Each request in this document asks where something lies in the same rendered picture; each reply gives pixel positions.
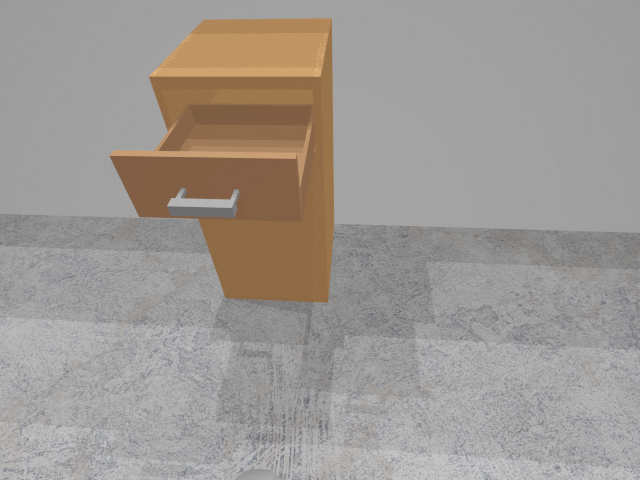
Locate drawer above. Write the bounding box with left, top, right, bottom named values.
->
left=110, top=103, right=315, bottom=222

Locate handle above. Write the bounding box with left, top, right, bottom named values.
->
left=167, top=188, right=240, bottom=218

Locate cabinet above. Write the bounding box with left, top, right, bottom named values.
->
left=149, top=18, right=334, bottom=303

